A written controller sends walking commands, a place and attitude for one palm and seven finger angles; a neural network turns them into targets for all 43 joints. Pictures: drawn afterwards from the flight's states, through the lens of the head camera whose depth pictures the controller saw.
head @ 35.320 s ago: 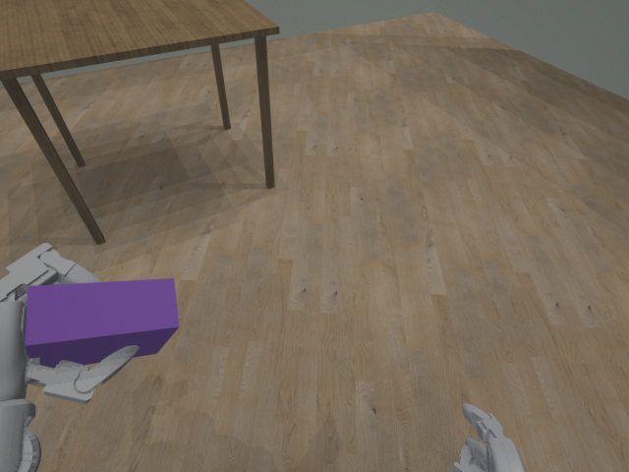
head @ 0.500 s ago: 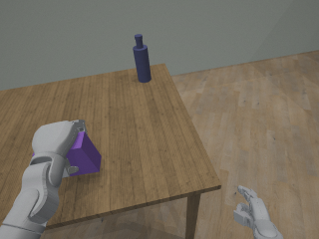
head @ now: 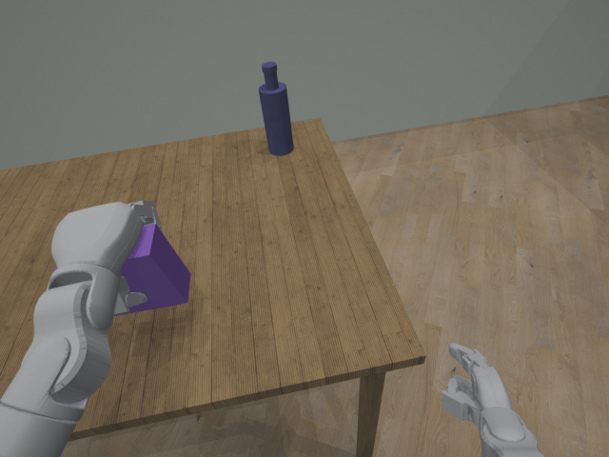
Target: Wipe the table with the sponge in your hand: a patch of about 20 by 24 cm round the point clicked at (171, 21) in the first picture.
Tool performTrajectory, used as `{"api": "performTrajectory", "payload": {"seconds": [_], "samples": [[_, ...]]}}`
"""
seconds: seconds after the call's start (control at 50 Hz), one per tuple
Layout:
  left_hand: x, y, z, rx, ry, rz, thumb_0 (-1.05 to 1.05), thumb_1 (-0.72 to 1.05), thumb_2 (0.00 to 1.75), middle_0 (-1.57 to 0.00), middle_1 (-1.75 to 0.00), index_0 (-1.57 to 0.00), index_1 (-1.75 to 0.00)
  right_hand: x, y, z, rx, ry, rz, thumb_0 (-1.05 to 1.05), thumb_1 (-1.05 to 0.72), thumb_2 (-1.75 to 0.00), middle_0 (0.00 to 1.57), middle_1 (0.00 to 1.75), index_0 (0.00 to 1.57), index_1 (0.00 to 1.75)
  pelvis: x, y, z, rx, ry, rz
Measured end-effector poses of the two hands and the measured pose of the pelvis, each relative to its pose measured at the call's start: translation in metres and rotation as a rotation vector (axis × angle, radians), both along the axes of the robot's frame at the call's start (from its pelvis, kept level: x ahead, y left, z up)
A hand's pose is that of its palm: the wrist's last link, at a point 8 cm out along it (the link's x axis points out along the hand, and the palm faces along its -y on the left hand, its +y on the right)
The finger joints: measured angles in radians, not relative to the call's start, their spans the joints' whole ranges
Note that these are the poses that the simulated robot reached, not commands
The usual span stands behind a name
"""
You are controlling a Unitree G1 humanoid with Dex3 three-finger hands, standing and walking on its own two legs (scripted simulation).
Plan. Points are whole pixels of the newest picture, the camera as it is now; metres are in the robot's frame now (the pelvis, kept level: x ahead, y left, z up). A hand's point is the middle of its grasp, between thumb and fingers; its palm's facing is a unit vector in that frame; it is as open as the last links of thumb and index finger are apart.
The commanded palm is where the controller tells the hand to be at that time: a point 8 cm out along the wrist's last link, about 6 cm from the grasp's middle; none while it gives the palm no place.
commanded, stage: lift the sponge slowly off the table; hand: left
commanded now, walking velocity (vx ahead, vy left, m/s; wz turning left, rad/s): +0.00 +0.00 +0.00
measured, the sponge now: (136, 280) +0.27 +0.28 +0.11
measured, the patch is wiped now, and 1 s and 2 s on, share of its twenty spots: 0.95 0.95 0.95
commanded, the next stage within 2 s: bring the sponge back beside the body in 0.18 s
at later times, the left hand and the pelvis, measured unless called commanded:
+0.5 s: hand (127, 266) +0.26 +0.27 +0.16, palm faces +0.11 -0.07 -0.99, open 9.3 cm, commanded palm +0.22 +0.27 +0.23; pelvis +0.00 +0.00 +0.00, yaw +0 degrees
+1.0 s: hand (105, 293) +0.23 +0.28 +0.15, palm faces +0.10 -0.08 -0.99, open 9.3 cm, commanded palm +0.19 +0.28 +0.22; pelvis +0.00 +0.00 +0.00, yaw +0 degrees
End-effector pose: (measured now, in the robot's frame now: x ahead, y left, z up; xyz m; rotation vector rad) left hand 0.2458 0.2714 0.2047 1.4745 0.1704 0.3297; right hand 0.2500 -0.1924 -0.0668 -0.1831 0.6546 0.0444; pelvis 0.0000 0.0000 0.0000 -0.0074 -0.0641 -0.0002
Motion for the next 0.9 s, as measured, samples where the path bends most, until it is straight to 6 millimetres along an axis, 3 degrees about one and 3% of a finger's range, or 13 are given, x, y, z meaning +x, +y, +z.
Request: {"api": "performTrajectory", "payload": {"seconds": [0.18, 0.52, 0.9], "samples": [[0.005, 0.003, 0.012, -0.003, 0.001, 0.038, -0.01, -0.47, 1.09, -0.80, -1.40, -0.82, -1.41, 0.000, -0.002, -0.002, 0.019, 0.002, -0.002, 0.01, -0.91, -0.90, 0.20, 0.30, 0.21, 0.30, 0.001, -0.002, -0.001, 0.002, 0.015, -0.003], [-0.012, -0.008, 0.002, -0.010, -0.005, -0.009, -0.01, -0.47, 1.09, -0.81, -1.40, -0.82, -1.41, -0.003, -0.007, -0.006, 0.007, 0.011, -0.005, 0.01, -0.91, -0.90, 0.20, 0.30, 0.20, 0.30, 0.003, -0.004, -0.002, 0.003, 0.008, -0.005], [-0.037, 0.001, -0.006, -0.014, 0.026, 0.013, -0.01, -0.47, 1.09, -0.81, -1.40, -0.82, -1.41, 0.001, -0.005, 0.000, -0.003, -0.020, 0.005, 0.01, -0.91, -0.90, 0.20, 0.30, 0.20, 0.30, 0.001, -0.003, -0.003, 0.000, 0.002, -0.005]]}}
